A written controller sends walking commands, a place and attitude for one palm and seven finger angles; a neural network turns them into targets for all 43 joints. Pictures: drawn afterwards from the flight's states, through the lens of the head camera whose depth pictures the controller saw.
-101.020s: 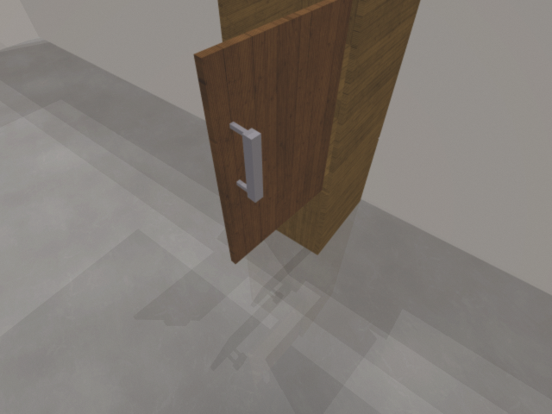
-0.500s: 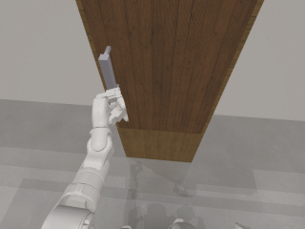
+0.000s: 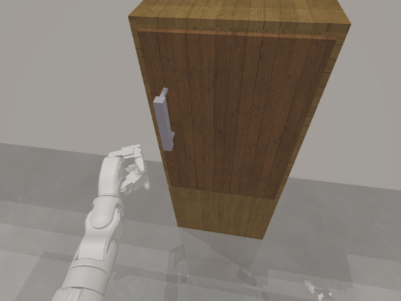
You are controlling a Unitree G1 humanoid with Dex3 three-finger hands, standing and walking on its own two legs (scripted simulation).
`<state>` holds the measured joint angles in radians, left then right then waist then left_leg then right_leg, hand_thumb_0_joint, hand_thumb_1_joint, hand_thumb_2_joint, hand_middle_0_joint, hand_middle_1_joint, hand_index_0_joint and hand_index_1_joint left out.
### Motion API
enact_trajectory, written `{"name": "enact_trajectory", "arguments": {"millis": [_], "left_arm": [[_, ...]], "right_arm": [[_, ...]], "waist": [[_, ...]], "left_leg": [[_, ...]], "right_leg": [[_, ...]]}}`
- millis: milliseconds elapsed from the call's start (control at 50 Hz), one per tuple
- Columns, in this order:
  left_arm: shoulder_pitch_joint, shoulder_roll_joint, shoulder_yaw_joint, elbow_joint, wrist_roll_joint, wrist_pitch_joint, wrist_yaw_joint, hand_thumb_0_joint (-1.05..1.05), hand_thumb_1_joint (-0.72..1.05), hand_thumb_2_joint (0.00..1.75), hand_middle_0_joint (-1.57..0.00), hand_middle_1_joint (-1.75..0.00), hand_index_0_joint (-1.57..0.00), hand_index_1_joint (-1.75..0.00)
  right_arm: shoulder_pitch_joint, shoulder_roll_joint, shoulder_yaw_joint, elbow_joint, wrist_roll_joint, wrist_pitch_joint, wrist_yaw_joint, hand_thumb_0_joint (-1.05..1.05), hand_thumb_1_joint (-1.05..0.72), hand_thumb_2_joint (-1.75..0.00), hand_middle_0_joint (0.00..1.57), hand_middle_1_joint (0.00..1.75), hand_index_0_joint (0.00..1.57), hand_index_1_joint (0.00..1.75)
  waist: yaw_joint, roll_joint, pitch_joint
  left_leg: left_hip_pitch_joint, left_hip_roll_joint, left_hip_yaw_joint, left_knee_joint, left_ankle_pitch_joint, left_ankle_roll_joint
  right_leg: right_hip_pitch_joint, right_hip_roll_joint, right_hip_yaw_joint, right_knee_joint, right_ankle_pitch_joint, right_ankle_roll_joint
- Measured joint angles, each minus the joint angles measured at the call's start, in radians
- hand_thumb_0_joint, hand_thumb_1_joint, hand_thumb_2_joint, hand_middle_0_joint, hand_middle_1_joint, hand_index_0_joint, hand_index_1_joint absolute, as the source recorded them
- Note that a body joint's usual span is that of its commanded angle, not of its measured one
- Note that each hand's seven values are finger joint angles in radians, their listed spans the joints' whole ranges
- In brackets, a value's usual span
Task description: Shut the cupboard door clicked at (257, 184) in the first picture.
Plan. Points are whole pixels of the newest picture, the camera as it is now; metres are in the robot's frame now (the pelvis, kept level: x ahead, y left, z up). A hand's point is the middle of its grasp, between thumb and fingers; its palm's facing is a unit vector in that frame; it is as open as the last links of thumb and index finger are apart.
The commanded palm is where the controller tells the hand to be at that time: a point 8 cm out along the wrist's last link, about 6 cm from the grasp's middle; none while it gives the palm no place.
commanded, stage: draw the hand back to the body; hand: left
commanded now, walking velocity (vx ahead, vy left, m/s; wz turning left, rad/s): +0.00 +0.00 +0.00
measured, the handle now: (166, 120) +0.54 +0.12 +0.05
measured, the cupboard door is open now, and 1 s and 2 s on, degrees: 0 0 0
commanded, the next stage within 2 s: step back with the hand held close in 1.24 s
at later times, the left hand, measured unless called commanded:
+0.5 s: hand (69, 205) +0.24 +0.22 +0.14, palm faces +0.24 -0.93 -0.27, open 3.6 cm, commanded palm +0.20 +0.27 +0.16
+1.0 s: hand out of the picture +0.18 +0.31 +0.19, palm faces +0.52 -0.75 -0.40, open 7.0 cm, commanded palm +0.13 +0.33 +0.20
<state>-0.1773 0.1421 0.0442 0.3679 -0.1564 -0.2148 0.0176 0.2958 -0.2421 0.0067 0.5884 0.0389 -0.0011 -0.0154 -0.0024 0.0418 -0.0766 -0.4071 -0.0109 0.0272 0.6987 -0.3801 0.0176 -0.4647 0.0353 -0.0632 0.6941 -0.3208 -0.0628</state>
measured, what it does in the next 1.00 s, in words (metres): stands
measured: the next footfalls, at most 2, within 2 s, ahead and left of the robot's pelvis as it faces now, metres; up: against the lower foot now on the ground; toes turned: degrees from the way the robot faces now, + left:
none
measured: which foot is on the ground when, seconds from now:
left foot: down 0.00-1.00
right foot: down 0.00-1.00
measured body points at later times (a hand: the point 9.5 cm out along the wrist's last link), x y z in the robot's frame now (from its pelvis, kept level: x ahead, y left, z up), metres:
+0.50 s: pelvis -0.01 +0.03 +0.02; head -0.03 +0.00 +0.47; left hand +0.22 +0.27 +0.16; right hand +0.19 -0.18 -0.06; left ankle -0.01 +0.11 -0.72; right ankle +0.02 -0.08 -0.72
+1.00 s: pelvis +0.00 +0.03 +0.03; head -0.02 +0.00 +0.47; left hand +0.14 +0.34 +0.21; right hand +0.20 -0.19 -0.06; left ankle -0.01 +0.11 -0.72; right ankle +0.02 -0.08 -0.72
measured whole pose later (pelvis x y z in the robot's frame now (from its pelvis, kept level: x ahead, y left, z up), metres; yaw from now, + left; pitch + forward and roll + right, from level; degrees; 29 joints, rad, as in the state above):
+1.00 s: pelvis +0.00 +0.03 +0.03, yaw +1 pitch -5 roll -1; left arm 0.46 0.34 0.35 -0.36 -0.06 -0.10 0.13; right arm 0.20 -0.24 0.01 0.64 0.01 -0.09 -0.06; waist 0.08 0.08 0.02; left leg -0.07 -0.04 0.01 0.41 -0.26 0.05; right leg -0.10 0.01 -0.07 0.38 -0.19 -0.02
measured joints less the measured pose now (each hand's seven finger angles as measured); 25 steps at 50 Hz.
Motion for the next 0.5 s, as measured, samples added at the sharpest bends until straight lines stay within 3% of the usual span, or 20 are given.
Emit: {"name": "enact_trajectory", "arguments": {"millis": [180,300,500], "left_arm": [[0.127,0.025,-0.005,-0.208,-0.024,0.051,-0.048,0.01,0.90,0.90,-1.28,-1.47,-1.27,-1.47],[0.233,0.086,-0.025,-0.322,0.070,0.109,0.021,0.01,0.90,0.90,-1.18,-1.36,-1.17,-1.37],[0.395,0.127,0.033,-0.505,0.105,0.143,0.072,0.01,0.90,0.90,-0.93,-1.09,-0.93,-1.09]], "right_arm": [[-0.075,-0.009,0.011,-0.008,0.012,-0.058,-0.032,0.01,-0.91,-0.89,0.20,0.30,0.20,0.30],[-0.115,0.018,0.026,-0.022,0.000,-0.037,-0.048,0.01,-0.91,-0.89,0.20,0.30,0.20,0.30],[-0.106,0.032,0.050,-0.003,-0.019,-0.035,-0.053,0.01,-0.91,-0.89,0.20,0.30,0.20,0.30]], "waist": [[0.016,0.004,0.021],[0.019,0.010,0.050],[0.048,0.023,0.092]], "left_leg": [[0.079,-0.008,-0.005,-0.039,0.025,0.010],[0.183,-0.015,0.000,-0.132,0.065,0.018],[0.305,-0.028,-0.004,-0.255,0.118,0.031]], "right_leg": [[0.088,-0.006,-0.003,-0.052,0.029,0.009],[0.191,-0.010,0.005,-0.142,0.069,0.019],[0.318,-0.019,0.006,-0.272,0.124,0.034]]}}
